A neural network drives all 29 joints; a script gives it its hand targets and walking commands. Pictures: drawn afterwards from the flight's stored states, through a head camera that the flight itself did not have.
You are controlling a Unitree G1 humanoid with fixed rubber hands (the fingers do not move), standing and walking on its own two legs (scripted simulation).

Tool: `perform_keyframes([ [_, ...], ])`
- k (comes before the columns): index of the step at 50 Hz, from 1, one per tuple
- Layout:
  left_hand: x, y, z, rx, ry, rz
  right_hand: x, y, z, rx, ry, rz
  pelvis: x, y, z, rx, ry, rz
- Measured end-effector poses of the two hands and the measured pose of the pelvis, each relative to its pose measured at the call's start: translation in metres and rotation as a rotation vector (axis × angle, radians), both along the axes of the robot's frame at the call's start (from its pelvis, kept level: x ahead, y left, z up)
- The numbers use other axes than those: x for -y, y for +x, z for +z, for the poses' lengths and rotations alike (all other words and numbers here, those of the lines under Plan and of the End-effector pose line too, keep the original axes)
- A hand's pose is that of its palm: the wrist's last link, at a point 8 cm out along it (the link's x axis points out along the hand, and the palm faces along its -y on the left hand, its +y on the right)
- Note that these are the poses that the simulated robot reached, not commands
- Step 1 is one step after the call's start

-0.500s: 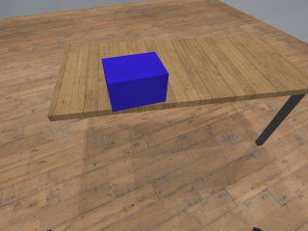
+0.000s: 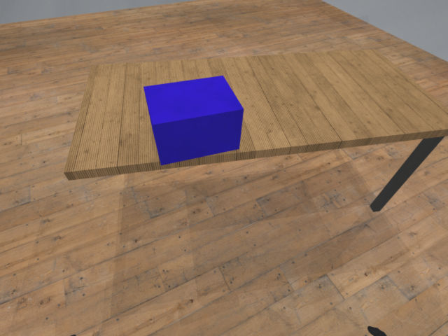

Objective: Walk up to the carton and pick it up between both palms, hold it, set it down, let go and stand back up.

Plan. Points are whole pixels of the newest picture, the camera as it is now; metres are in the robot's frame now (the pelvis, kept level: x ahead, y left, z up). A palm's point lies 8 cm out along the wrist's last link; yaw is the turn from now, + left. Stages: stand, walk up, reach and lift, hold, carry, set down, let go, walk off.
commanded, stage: walk up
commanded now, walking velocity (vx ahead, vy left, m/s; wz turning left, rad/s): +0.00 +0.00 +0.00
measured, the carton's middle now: (193, 118) +0.74 +0.10 -0.07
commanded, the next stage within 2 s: none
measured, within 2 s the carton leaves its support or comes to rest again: neither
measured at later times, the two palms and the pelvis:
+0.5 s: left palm out of the picture +0.08 +0.32 -0.10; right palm (402, 322) +0.17 -0.35 -0.11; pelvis +0.07 -0.02 -0.01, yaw +4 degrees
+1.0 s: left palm (57, 290) +0.23 +0.34 -0.11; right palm (380, 248) +0.32 -0.36 -0.10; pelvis +0.21 -0.01 -0.03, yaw +4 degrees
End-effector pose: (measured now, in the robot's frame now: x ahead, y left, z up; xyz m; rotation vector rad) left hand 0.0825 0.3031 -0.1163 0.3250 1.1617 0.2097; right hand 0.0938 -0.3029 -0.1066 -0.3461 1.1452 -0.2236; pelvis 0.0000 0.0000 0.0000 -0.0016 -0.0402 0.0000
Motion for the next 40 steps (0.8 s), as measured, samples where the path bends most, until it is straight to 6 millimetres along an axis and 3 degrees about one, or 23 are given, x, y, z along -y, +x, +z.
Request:
perform_keyframes([
  [9, -0.001, 0.021, 0.003, 0.070, -0.002, -0.024, 0.000, 0.008, -0.001, 0.045, 0.017, 0.001, 0.001, 0.007, -0.005, 0.012, 0.008, 0.010],
  [18, -0.007, 0.035, 0.009, 0.122, 0.071, -0.027, 0.057, 0.001, -0.009, -0.008, -0.038, -0.009, 0.025, 0.038, -0.021, 0.019, 0.003, 0.045],
  [20, -0.009, 0.024, 0.013, 0.103, 0.082, 0.007, 0.057, 0.015, -0.007, -0.025, -0.047, 0.030, 0.026, 0.048, -0.018, 0.013, -0.006, 0.054],
  [24, -0.018, 0.003, 0.018, 0.046, 0.101, 0.084, 0.047, 0.064, -0.002, 0.012, -0.033, 0.111, 0.023, 0.068, -0.014, 0.028, -0.016, 0.069],
  [29, -0.028, 0.002, 0.010, 0.021, 0.093, 0.140, 0.019, 0.139, 0.000, 0.075, -0.013, 0.215, 0.014, 0.095, -0.021, 0.038, -0.041, 0.111],
  [32, -0.037, 0.018, -0.006, 0.041, 0.078, 0.159, -0.001, 0.184, -0.002, 0.123, -0.018, 0.268, 0.004, 0.117, -0.032, 0.046, -0.039, 0.126],
  [35, -0.042, 0.046, -0.024, 0.058, 0.059, 0.145, -0.012, 0.215, -0.002, 0.188, -0.045, 0.281, -0.005, 0.134, -0.044, 0.063, 0.012, 0.115],
  [40, -0.031, 0.097, -0.028, 0.069, 0.011, 0.068, -0.007, 0.224, 0.010, 0.225, -0.057, 0.215, -0.007, 0.155, -0.040, 0.075, 0.037, 0.103],
])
